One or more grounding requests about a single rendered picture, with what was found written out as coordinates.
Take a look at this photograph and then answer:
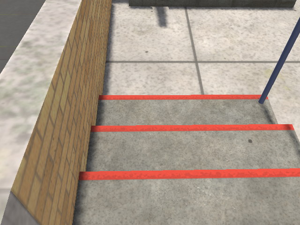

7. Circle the stairs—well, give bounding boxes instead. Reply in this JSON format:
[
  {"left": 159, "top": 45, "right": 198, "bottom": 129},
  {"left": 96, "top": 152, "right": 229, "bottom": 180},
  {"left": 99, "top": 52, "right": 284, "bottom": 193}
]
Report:
[{"left": 72, "top": 95, "right": 300, "bottom": 225}]

